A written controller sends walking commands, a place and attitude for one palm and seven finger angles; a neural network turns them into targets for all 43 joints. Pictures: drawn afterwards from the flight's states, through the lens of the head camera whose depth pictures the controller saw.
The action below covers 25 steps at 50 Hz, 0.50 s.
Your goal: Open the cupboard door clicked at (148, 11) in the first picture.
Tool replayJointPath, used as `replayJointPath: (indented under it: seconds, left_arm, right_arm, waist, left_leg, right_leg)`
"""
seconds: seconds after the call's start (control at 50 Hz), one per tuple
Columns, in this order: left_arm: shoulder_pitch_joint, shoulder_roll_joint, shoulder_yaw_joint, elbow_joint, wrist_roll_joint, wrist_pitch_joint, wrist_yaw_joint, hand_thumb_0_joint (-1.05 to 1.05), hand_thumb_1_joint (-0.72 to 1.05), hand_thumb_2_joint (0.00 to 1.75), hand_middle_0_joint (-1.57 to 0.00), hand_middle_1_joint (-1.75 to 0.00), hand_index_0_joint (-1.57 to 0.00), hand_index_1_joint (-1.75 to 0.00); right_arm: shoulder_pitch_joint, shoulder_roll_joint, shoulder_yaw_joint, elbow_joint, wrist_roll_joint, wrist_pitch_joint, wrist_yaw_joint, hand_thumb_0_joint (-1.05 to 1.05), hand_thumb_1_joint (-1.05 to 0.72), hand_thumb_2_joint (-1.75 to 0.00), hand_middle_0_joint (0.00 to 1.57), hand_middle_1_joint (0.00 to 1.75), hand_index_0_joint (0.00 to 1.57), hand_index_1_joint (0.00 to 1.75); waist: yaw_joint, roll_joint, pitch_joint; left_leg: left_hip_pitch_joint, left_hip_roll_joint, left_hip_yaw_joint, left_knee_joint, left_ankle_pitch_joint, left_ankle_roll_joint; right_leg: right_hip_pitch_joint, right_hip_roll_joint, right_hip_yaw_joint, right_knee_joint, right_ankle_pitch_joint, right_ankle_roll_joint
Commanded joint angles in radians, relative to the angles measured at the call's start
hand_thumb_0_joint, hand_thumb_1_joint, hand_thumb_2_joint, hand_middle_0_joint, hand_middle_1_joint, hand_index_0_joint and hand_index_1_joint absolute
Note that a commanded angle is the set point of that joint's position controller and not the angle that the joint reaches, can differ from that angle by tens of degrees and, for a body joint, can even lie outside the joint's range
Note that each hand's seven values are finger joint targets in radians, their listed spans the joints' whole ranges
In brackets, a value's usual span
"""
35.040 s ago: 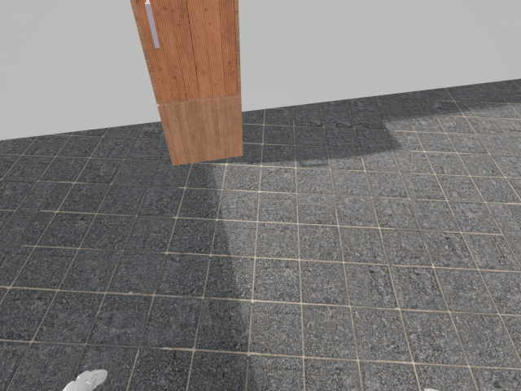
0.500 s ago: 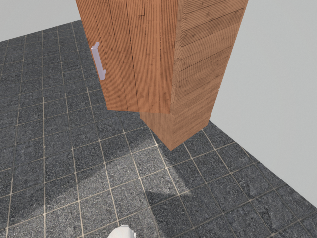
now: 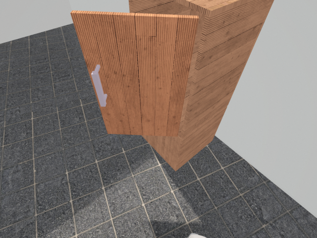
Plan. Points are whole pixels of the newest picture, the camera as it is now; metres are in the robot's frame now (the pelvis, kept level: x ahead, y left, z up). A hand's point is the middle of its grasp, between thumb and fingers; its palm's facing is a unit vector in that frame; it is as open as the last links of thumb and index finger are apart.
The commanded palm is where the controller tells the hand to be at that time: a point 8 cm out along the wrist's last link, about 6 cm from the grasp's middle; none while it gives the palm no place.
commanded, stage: come to a stop and stand still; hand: left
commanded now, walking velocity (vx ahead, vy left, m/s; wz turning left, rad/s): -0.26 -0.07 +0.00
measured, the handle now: (100, 86) +0.61 +0.25 +0.00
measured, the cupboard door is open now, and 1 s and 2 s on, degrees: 48 48 48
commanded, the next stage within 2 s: look again from close up in 1.10 s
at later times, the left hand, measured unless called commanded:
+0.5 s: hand out of the picture +0.09 +0.18 -0.19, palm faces +0.04 -0.98 -0.17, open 7.4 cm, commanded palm none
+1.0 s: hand out of the picture -0.02 +0.17 -0.18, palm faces +0.02 -0.98 -0.18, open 7.4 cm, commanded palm none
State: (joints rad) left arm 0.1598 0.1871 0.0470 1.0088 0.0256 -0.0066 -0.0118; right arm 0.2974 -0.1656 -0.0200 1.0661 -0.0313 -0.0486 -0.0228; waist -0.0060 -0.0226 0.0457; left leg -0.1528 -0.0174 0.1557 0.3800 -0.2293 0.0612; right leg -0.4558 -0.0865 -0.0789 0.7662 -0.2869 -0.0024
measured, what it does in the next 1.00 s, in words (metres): steps on the spot: right foot, then right foot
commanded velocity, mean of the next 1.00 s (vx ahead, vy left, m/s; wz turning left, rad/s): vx -0.08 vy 0.01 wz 0.00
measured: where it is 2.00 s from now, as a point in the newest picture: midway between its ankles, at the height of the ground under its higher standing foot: outside the picture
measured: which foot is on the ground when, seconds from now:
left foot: down 0.00-1.00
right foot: up 0.00-0.06, down 0.08-0.48, up 0.50-0.72, down 0.74-1.00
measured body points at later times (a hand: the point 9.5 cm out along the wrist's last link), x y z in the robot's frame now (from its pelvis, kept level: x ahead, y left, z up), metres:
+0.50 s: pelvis +0.02 +0.00 -0.01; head +0.05 +0.02 +0.43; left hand +0.09 +0.23 -0.18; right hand +0.06 -0.25 -0.15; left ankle +0.02 +0.10 -0.75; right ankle +0.07 -0.12 -0.74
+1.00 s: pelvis -0.01 +0.00 +0.00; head +0.00 +0.00 +0.45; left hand -0.02 +0.22 -0.16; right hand +0.02 -0.24 -0.16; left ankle +0.02 +0.10 -0.74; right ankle -0.04 -0.13 -0.74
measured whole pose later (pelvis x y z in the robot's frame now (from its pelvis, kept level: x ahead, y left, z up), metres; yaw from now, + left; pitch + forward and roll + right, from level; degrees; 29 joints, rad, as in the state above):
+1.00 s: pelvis -0.01 +0.00 +0.00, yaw +0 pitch -1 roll +0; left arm 0.28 0.16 0.00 1.12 0.01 0.01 0.02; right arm 0.22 -0.17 -0.01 1.10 -0.01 0.01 -0.02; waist 0.00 -0.01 0.03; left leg -0.23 0.00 0.07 0.41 -0.17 0.02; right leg -0.13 -0.01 0.01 0.42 -0.27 0.01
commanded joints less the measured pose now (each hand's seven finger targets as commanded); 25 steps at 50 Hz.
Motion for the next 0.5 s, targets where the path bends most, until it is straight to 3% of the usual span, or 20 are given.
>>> replayJointPath:
  seconds: [0.0,0.02,0.04,0.06,0.08,0.1,0.12,0.14,0.18,0.2,0.24,0.28,0.32,0.34,0.38,0.42,0.44,0.46,0.48]
  left_arm:
    - [0.078,0.027,-0.005,-0.008,-0.006,-0.009,0.013,0.00,0.90,0.90,-0.20,-0.30,-0.20,-0.30]
    - [0.108,0.053,-0.003,0.006,-0.006,-0.015,0.019,0.00,0.90,0.90,-0.20,-0.30,-0.20,-0.30]
    - [0.127,0.099,-0.001,0.014,-0.009,-0.021,0.027,0.00,0.90,0.90,-0.20,-0.30,-0.20,-0.30]
    - [0.118,0.140,-0.001,0.020,-0.013,-0.022,0.030,0.00,0.90,0.90,-0.20,-0.30,-0.20,-0.30]
    - [0.086,0.152,-0.006,0.014,-0.017,-0.013,0.029,0.00,0.90,0.90,-0.20,-0.30,-0.20,-0.30]
    - [0.056,0.136,-0.007,0.005,-0.020,-0.006,0.033,0.00,0.90,0.90,-0.20,-0.30,-0.20,-0.30]
    - [0.054,0.126,-0.003,-0.002,-0.023,-0.005,0.041,0.00,0.90,0.90,-0.20,-0.30,-0.20,-0.30]
    - [0.059,0.124,-0.002,-0.003,-0.022,-0.001,0.048,0.00,0.90,0.90,-0.20,-0.30,-0.20,-0.30]
    - [0.070,0.146,0.012,-0.011,-0.019,0.004,0.052,0.00,0.90,0.90,-0.20,-0.30,-0.20,-0.30]
    - [0.074,0.155,0.015,-0.016,-0.019,0.006,0.053,0.00,0.90,0.90,-0.20,-0.30,-0.20,-0.30]
    - [0.064,0.163,0.022,-0.020,-0.015,0.013,0.056,0.00,0.90,0.90,-0.20,-0.30,-0.20,-0.30]
    - [0.061,0.169,0.025,-0.023,-0.010,0.018,0.059,0.00,0.90,0.90,-0.20,-0.30,-0.20,-0.30]
    - [0.042,0.171,0.031,-0.034,-0.001,0.019,0.063,0.00,0.90,0.90,-0.20,-0.30,-0.20,-0.30]
    - [0.026,0.169,0.035,-0.036,0.001,0.020,0.065,0.00,0.90,0.90,-0.20,-0.30,-0.20,-0.30]
    - [-0.002,0.168,0.036,-0.047,0.000,0.020,0.060,0.00,0.90,0.90,-0.20,-0.30,-0.20,-0.30]
    - [-0.017,0.153,0.033,-0.050,-0.008,0.024,0.052,0.00,0.90,0.90,-0.20,-0.30,-0.20,-0.30]
    - [-0.014,0.111,0.024,-0.057,-0.013,0.031,0.045,0.00,0.90,0.90,-0.20,-0.30,-0.20,-0.30]
    - [-0.005,0.064,0.018,-0.073,-0.023,0.044,0.041,0.00,0.90,0.90,-0.20,-0.30,-0.20,-0.30]
    - [-0.015,0.076,0.021,-0.071,-0.019,0.054,0.042,0.00,0.90,0.90,-0.20,-0.30,-0.20,-0.30]
  right_arm:
    - [0.026,-0.110,-0.015,-0.019,0.005,-0.002,-0.014,0.00,-0.90,-0.90,0.20,0.30,0.20,0.30]
    - [0.024,-0.091,-0.010,-0.014,0.012,-0.001,-0.016,0.00,-0.90,-0.90,0.20,0.30,0.20,0.30]
    - [0.040,-0.074,-0.007,-0.016,0.021,0.005,-0.014,0.00,-0.90,-0.90,0.20,0.30,0.20,0.30]
    - [0.071,-0.073,-0.008,-0.008,0.027,0.016,-0.012,0.00,-0.90,-0.90,0.20,0.30,0.20,0.30]
    - [0.107,-0.063,-0.007,0.009,0.031,0.026,-0.009,0.00,-0.90,-0.90,0.20,0.30,0.20,0.30]
    - [0.114,-0.051,-0.007,0.021,0.026,0.032,-0.011,0.00,-0.90,-0.90,0.20,0.30,0.20,0.30]
    - [0.117,-0.068,-0.009,0.027,0.023,0.037,-0.018,0.00,-0.90,-0.90,0.20,0.30,0.20,0.30]
    - [0.111,-0.086,-0.018,0.028,0.024,0.044,-0.022,0.00,-0.90,-0.90,0.20,0.30,0.20,0.30]
    - [0.126,-0.109,-0.032,0.017,0.025,0.054,-0.027,0.00,-0.90,-0.90,0.20,0.30,0.20,0.30]
    - [0.129,-0.112,-0.037,0.011,0.026,0.060,-0.028,0.00,-0.90,-0.90,0.20,0.30,0.20,0.30]
    - [0.113,-0.096,-0.041,-0.004,0.028,0.073,-0.026,0.00,-0.90,-0.90,0.20,0.30,0.20,0.30]
    - [0.065,-0.058,-0.040,-0.028,0.031,0.087,-0.015,0.00,-0.90,-0.90,0.20,0.30,0.20,0.30]
    - [0.014,-0.052,-0.043,-0.053,0.029,0.097,-0.013,0.00,-0.90,-0.90,0.20,0.30,0.20,0.30]
    - [0.019,-0.042,-0.044,-0.060,0.031,0.098,-0.013,0.00,-0.90,-0.90,0.20,0.30,0.20,0.30]
    - [0.057,-0.047,-0.040,-0.048,0.032,0.095,-0.011,0.00,-0.90,-0.90,0.20,0.30,0.20,0.30]
    - [0.109,-0.050,-0.036,-0.027,0.024,0.085,-0.007,0.00,-0.90,-0.90,0.20,0.30,0.20,0.30]
    - [0.101,-0.083,-0.041,-0.031,0.015,0.078,-0.007,0.00,-0.90,-0.90,0.20,0.30,0.20,0.30]
    - [0.060,-0.156,-0.051,-0.064,0.002,0.072,-0.011,0.00,-0.90,-0.90,0.20,0.30,0.20,0.30]
    - [-0.018,-0.184,-0.050,-0.095,-0.004,0.076,-0.016,0.00,-0.90,-0.90,0.20,0.30,0.20,0.30]
  waist:
    - [0.036,0.045,-0.028]
    - [0.048,0.001,-0.054]
    - [0.041,-0.060,-0.075]
    - [0.016,-0.080,-0.084]
    - [-0.007,-0.038,-0.066]
    - [-0.009,0.001,-0.065]
    - [-0.004,-0.035,-0.113]
    - [0.003,-0.076,-0.122]
    - [0.006,-0.049,-0.164]
    - [0.007,-0.037,-0.189]
    - [0.009,-0.041,-0.185]
    - [0.024,-0.151,-0.126]
    - [0.038,-0.146,-0.085]
    - [0.023,-0.146,-0.096]
    - [-0.006,-0.164,-0.127]
    - [-0.038,-0.101,-0.128]
    - [-0.032,0.050,-0.102]
    - [-0.019,0.285,-0.043]
    - [-0.013,0.294,0.011]
  left_leg:
    - [-0.078,0.245,-0.137,-0.029,0.367,0.051]
    - [-0.085,0.195,-0.110,0.036,0.367,-0.001]
    - [-0.148,0.137,-0.096,0.065,0.242,-0.050]
    - [-0.155,0.099,-0.081,0.056,0.076,-0.081]
    - [-0.106,0.086,-0.093,0.025,0.024,-0.090]
    - [-0.077,0.099,-0.098,0.007,0.159,-0.090]
    - [-0.048,0.126,-0.097,0.030,0.317,-0.083]
    - [-0.035,0.131,-0.092,0.060,0.373,-0.077]
    - [-0.018,0.125,-0.075,0.137,0.505,-0.081]
    - [-0.009,0.119,-0.067,0.171,0.503,-0.083]
    - [-0.030,0.089,-0.057,0.246,0.320,-0.089]
    - [-0.153,0.027,-0.057,0.363,-0.245,-0.099]
    - [-0.188,0.018,-0.109,0.463,-0.350,-0.091]
    - [-0.186,0.026,-0.118,0.430,-0.336,-0.090]
    - [-0.133,0.037,-0.121,0.298,-0.232,-0.094]
    - [0.036,0.042,-0.103,0.082,-0.005,-0.088]
    - [0.059,0.128,-0.218,-0.004,-0.012,-0.050]
    - [-0.075,0.299,-0.426,-0.141,-0.048,0.029]
    - [-0.234,0.355,-0.461,-0.206,-0.122,0.098]
  right_leg:
    - [0.252,0.030,0.007,-0.234,0.137,0.004]
    - [0.330,0.007,0.052,-0.320,0.306,0.000]
    - [0.413,-0.067,0.156,-0.322,0.570,-0.032]
    - [0.411,-0.173,0.210,-0.301,0.729,-0.094]
    - [0.336,-0.194,0.181,-0.286,0.706,-0.119]
    - [0.319,-0.145,0.147,-0.246,0.709,-0.102]
    - [0.351,-0.104,0.125,-0.208,0.750,-0.078]
    - [0.350,-0.090,0.103,-0.198,0.769,-0.069]
    - [0.371,-0.115,0.111,-0.151,0.918,-0.082]
    - [0.374,-0.129,0.121,-0.151,0.943,-0.094]
    - [0.356,-0.167,0.151,-0.200,0.936,-0.125]
    - [0.364,-0.253,0.231,-0.316,0.944,-0.199]
    - [0.328,-0.268,0.242,-0.381,0.872,-0.229]
    - [0.343,-0.258,0.229,-0.375,0.842,-0.227]
    - [0.323,-0.229,0.203,-0.357,0.698,-0.189]
    - [0.187,-0.167,0.176,-0.332,0.346,-0.110]
    - [0.089,-0.071,0.122,-0.265,0.079,-0.051]
    - [0.045,0.029,0.033,-0.131,-0.127,0.011]
    - [0.108,0.056,0.075,0.004,-0.215,0.005]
